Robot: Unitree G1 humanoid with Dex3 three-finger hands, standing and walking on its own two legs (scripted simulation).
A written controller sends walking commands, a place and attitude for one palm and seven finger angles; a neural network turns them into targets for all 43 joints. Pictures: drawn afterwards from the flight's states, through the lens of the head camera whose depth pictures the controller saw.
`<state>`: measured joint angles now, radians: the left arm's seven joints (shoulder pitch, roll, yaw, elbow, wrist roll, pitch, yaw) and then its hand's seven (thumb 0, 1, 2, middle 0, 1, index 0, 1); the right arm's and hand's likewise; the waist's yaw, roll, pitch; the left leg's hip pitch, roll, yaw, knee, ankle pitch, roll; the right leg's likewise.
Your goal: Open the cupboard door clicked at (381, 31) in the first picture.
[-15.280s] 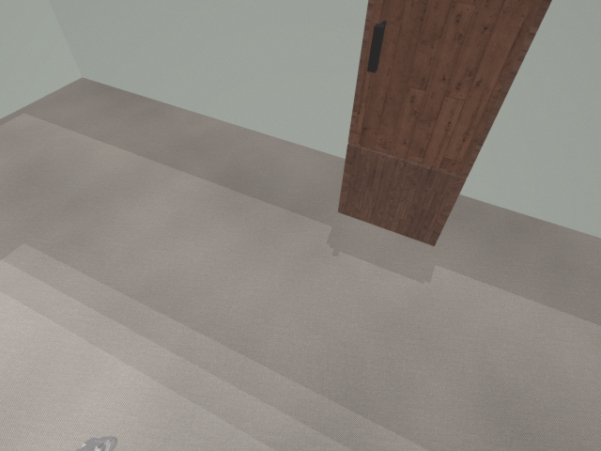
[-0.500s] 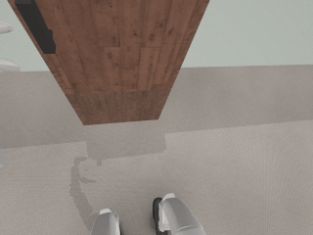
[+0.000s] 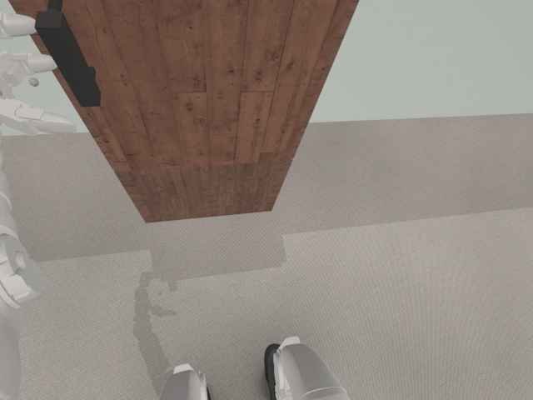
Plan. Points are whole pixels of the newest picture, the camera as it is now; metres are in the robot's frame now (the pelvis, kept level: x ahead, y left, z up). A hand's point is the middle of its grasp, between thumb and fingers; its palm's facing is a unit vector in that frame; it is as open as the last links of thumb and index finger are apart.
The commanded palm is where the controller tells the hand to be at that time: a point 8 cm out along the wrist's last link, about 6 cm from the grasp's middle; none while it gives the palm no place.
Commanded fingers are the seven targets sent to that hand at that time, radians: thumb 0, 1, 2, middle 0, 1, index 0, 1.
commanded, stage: slide the fingers in behind the handle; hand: left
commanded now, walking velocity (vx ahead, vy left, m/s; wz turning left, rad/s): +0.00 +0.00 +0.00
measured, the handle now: (74, 52) +0.58 +0.20 +0.09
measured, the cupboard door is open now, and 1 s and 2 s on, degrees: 0 0 0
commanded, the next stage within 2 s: close the thumb around the handle in 1.14 s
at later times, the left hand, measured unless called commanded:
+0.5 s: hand (62, 82) +0.53 +0.21 +0.09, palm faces +0.00 -1.00 -0.01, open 13.9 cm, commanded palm +0.51 +0.24 +0.09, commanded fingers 0.00 -0.50 0.30 -0.30 -1.20 -0.30 -1.20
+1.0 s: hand (84, 84) +0.53 +0.18 +0.09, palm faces +0.02 -1.00 -0.03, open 14.0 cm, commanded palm +0.50 +0.22 +0.09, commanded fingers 0.00 -0.50 0.30 -0.30 -1.20 -0.30 -1.20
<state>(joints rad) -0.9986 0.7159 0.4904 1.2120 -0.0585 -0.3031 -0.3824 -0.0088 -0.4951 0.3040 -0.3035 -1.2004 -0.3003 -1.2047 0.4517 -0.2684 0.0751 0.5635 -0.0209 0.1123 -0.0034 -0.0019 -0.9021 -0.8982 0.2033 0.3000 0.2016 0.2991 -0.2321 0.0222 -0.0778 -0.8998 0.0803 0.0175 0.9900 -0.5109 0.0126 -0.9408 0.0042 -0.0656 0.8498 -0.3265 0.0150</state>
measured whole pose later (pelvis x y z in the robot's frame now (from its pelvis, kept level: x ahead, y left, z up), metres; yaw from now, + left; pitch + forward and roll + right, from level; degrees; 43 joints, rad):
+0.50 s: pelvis +0.00 -0.01 +0.00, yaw +1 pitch +24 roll -4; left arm -1.00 0.61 0.42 1.19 -0.08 -0.32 -0.32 -0.01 -0.50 0.30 -0.30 -1.20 -0.31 -1.22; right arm 0.42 -0.27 0.05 0.59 -0.03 0.10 0.00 0.00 -0.90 -0.90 0.20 0.30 0.20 0.30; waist -0.21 0.03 -0.09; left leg -0.88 0.07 0.00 0.98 -0.51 0.00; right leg -0.92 0.00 -0.08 0.86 -0.34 0.00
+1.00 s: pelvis -0.01 -0.01 +0.00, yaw +1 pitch +22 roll -2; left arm -1.01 0.57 0.42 1.23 -0.05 -0.36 -0.25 -0.01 -0.50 0.30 -0.30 -1.20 -0.30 -1.20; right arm 0.43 -0.27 0.05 0.60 -0.03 0.07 0.00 0.00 -0.90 -0.90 0.20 0.30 0.20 0.30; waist -0.21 0.03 -0.08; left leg -0.87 0.07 0.02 0.97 -0.49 0.00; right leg -0.93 -0.01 -0.06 0.87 -0.33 0.00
